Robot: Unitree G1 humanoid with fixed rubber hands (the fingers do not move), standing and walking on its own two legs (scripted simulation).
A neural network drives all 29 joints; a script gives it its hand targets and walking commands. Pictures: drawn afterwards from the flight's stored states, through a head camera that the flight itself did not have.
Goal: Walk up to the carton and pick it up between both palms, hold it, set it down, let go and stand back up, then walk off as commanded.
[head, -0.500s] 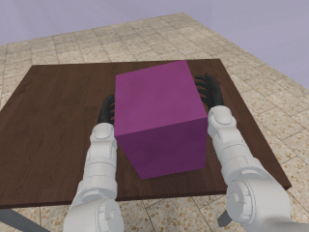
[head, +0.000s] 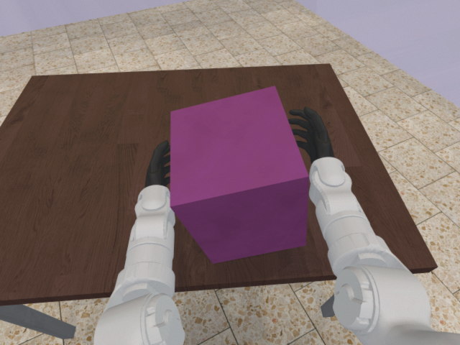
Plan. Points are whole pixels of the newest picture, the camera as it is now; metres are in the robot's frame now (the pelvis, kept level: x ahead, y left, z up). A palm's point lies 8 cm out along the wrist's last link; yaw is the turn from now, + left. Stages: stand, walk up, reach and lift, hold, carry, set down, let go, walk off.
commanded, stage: set down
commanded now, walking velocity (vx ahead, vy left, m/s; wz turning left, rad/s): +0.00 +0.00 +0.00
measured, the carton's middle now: (241, 181) +0.43 -0.01 +0.02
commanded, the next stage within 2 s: none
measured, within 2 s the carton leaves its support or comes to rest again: neither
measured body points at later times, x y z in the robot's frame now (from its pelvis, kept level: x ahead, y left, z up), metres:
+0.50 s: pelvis +0.00 +0.00 +0.00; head +0.06 +0.01 +0.44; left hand +0.42 +0.15 +0.05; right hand +0.44 -0.14 +0.10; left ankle -0.01 +0.16 -0.75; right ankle -0.06 -0.12 -0.75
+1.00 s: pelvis +0.00 +0.00 +0.00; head +0.06 +0.01 +0.44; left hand +0.42 +0.15 +0.04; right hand +0.44 -0.14 +0.10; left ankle -0.01 +0.16 -0.75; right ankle -0.06 -0.12 -0.75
